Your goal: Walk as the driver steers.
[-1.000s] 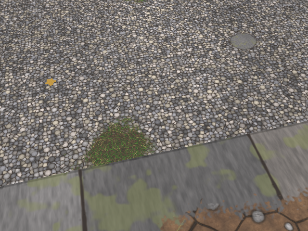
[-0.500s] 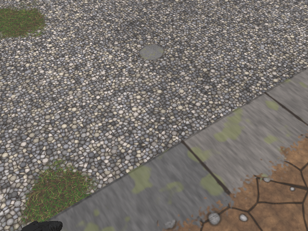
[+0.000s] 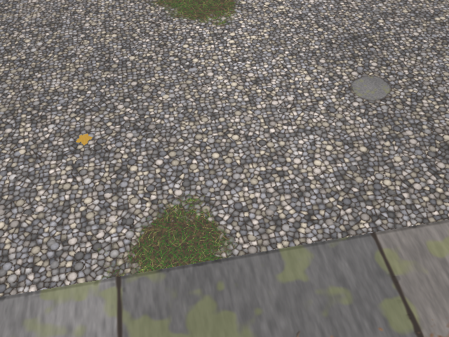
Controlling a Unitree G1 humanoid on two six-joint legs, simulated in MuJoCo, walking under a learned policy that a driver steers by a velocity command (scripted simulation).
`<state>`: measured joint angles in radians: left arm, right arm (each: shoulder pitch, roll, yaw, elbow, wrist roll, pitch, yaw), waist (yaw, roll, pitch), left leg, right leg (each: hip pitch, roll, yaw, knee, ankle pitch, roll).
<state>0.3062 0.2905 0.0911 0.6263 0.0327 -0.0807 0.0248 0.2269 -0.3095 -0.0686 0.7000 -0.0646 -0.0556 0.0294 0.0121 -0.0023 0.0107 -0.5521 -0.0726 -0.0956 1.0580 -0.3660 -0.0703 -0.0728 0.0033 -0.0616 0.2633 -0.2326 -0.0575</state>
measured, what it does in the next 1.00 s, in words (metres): walks ahead, turning left: left foot, then right foot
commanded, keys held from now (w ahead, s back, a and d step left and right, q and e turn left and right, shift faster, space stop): q+shift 0.42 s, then w+q+shift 0.02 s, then w+shift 0.12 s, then w+e+shift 0.44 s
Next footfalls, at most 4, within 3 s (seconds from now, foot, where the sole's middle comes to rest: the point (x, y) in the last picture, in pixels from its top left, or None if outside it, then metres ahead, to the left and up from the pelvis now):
0.36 left None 0.03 0.18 -0.79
0.86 right None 0.36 0.10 -0.79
1.32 left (132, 271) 0.69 0.36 -0.79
1.72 right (207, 222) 0.99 0.14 -0.98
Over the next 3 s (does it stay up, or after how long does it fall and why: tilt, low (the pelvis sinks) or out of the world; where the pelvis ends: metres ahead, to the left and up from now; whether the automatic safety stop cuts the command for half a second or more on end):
stays up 1.98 0.12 -0.23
